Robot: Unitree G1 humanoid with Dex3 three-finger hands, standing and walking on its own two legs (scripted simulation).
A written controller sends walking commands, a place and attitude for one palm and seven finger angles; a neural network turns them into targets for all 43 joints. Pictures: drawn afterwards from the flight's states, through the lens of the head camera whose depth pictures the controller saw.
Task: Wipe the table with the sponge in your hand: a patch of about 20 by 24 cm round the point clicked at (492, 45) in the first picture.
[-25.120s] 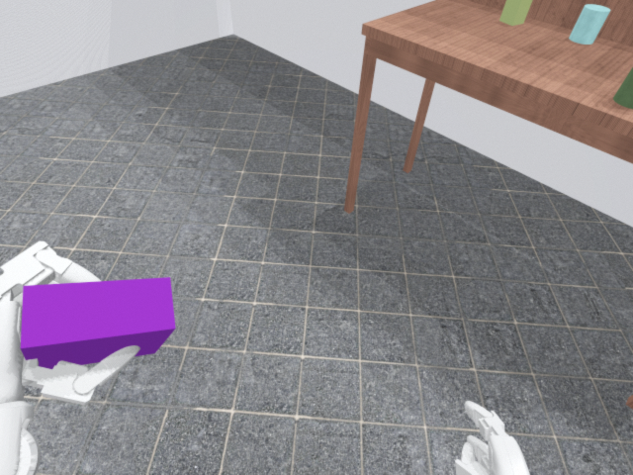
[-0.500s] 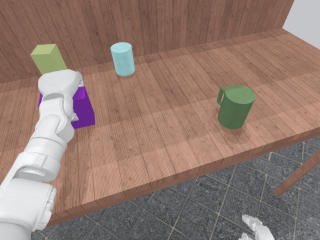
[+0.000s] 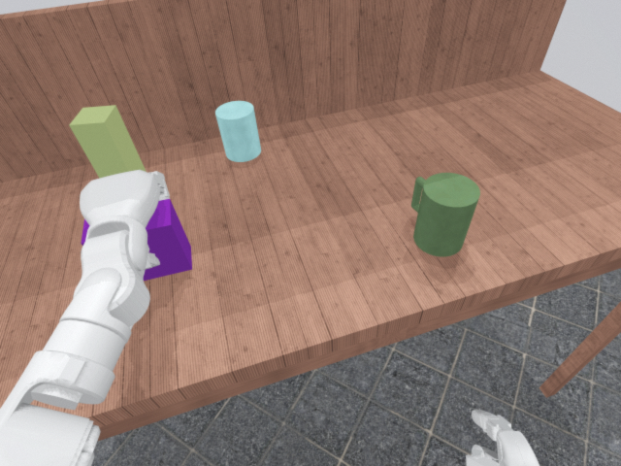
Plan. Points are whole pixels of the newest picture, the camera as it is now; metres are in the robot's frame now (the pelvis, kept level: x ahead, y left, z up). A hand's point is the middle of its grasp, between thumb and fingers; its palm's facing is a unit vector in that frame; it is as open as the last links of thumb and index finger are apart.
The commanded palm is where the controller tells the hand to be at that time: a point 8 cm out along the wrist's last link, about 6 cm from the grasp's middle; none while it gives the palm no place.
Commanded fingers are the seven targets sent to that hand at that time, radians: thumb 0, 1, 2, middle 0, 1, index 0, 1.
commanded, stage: wipe back along the middle lane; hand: left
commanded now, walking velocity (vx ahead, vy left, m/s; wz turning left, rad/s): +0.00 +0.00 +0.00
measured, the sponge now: (147, 252) +0.37 +0.27 +0.09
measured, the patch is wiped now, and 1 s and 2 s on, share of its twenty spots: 0.35 0.45 0.60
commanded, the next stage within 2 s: slide across to the third lane in 1.02 s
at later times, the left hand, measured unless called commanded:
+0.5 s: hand (137, 250) +0.33 +0.25 +0.13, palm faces +0.10 -0.05 -0.99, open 9.3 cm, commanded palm +0.29 +0.24 +0.16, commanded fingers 0.00 0.10 1.30 -1.20 -1.60 -1.20 -1.60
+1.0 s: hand (139, 280) +0.29 +0.23 +0.14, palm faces +0.18 -0.11 -0.98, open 9.3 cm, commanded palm +0.23 +0.22 +0.15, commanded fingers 0.00 0.10 1.30 -1.20 -1.60 -1.20 -1.60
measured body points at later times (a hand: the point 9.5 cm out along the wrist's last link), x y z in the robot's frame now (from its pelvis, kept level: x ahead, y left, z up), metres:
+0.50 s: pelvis -0.01 +0.00 +0.00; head -0.02 -0.04 +0.45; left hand +0.32 +0.25 +0.19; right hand +0.19 -0.23 -0.10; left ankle -0.01 +0.10 -0.74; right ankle -0.04 -0.10 -0.74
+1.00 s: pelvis -0.01 +0.00 +0.00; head -0.03 -0.04 +0.44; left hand +0.27 +0.23 +0.19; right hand +0.23 -0.21 -0.08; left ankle -0.01 +0.10 -0.74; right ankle -0.04 -0.10 -0.74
